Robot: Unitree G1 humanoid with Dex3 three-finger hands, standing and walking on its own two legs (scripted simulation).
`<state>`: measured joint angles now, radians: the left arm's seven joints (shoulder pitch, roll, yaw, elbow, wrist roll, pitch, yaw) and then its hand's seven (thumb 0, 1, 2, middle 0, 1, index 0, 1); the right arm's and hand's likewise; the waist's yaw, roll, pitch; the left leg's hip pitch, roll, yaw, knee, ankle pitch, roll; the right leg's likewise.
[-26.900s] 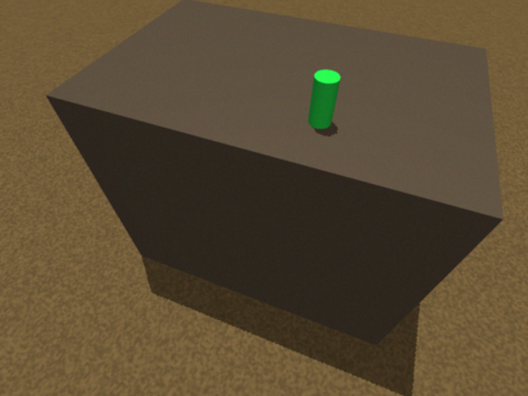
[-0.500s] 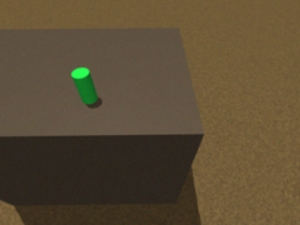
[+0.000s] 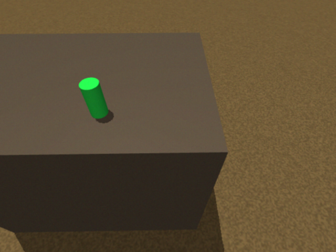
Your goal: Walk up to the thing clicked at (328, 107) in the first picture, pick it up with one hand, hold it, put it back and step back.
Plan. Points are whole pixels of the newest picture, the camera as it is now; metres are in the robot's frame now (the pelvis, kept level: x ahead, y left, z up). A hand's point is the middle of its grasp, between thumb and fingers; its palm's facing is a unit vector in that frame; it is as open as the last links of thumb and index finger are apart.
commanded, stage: stand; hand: left
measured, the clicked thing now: (94, 99) +0.50 +0.21 +0.07
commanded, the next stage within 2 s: none
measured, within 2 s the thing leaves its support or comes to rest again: neither
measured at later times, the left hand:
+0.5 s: hand out of the picture +0.09 +0.25 -0.15, palm faces -0.04 -0.93 -0.35, open 7.5 cm
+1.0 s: hand out of the picture +0.09 +0.25 -0.15, palm faces -0.05 -0.94 -0.35, open 7.4 cm
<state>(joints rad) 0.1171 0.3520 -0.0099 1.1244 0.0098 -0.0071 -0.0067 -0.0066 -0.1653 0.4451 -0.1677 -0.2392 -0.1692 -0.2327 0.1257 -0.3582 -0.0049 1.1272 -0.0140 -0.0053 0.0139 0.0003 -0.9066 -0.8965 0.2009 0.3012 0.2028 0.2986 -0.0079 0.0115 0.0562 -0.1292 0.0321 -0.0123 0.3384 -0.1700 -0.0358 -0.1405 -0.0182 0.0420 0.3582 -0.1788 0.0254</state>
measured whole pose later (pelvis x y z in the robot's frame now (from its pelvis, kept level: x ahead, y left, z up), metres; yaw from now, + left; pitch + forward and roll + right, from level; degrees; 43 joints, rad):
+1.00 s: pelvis +0.01 +0.00 +0.00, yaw +0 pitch -2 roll +0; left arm 0.11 0.35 -0.01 1.11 0.01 -0.01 -0.01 0.00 0.90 0.90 -0.20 -0.30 -0.20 -0.30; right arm 0.12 -0.35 -0.01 1.13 -0.01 0.00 0.01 0.00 -0.91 -0.90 0.20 0.30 0.20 0.30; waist -0.01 0.01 0.06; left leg -0.11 0.04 -0.01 0.33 -0.18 -0.04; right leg -0.13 -0.01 0.04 0.34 -0.19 0.02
